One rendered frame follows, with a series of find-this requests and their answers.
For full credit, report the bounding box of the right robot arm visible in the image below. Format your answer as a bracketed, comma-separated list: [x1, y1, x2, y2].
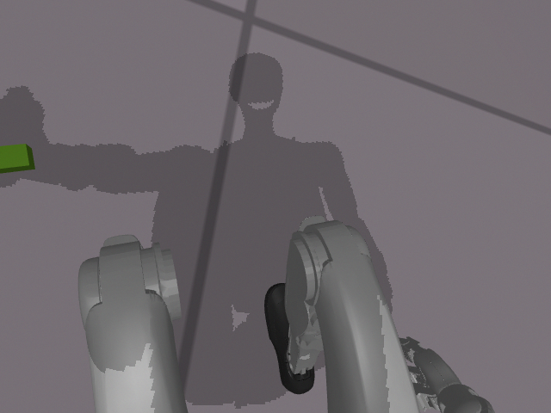
[437, 384, 495, 413]

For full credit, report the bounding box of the right robot foot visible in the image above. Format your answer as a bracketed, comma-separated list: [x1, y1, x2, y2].
[264, 283, 314, 394]

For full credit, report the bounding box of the small box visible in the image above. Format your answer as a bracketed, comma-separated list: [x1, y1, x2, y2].
[0, 144, 35, 174]

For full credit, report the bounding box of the right robot hand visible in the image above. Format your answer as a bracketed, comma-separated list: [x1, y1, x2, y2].
[399, 336, 462, 411]

